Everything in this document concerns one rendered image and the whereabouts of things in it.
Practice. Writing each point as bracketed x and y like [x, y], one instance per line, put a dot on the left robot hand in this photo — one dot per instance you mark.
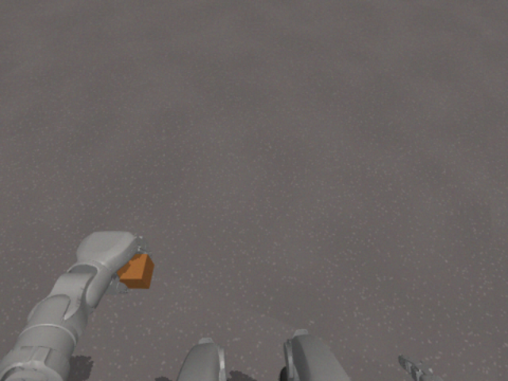
[112, 249]

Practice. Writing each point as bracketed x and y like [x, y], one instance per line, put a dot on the small box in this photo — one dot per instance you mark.
[137, 273]

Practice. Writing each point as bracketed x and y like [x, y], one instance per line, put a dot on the left robot arm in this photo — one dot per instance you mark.
[45, 345]

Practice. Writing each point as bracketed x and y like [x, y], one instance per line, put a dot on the right robot hand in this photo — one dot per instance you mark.
[419, 370]

